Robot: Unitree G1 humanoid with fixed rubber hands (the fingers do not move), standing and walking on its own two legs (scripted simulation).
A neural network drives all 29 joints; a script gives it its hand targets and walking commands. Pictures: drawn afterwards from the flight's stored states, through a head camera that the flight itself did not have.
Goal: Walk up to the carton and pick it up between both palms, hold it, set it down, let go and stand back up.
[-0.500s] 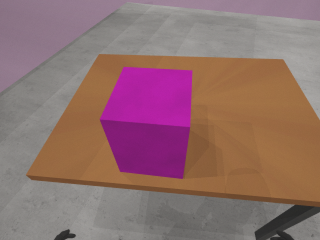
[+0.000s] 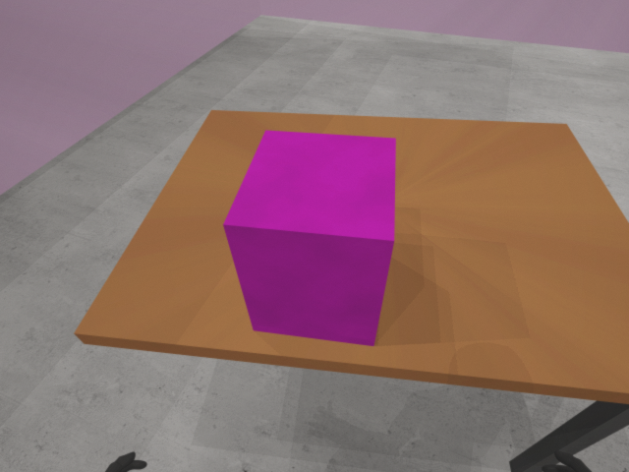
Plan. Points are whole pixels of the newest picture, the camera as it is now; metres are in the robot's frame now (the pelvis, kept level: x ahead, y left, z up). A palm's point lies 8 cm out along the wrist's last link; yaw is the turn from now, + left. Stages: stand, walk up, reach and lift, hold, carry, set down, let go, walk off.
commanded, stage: walk up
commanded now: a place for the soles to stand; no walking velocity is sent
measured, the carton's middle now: (320, 239) +0.47 +0.01 +0.04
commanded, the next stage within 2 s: none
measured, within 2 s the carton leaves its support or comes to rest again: neither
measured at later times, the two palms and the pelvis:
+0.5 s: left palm out of the picture +0.01 +0.38 -0.11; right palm out of the picture +0.02 -0.21 -0.07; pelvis -0.08 +0.10 +0.00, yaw -1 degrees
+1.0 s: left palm out of the picture +0.02 +0.36 -0.09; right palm out of the picture -0.10 -0.23 -0.10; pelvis -0.12 +0.07 +0.00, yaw -4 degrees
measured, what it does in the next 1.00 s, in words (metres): walks backwards: left foot, then right foot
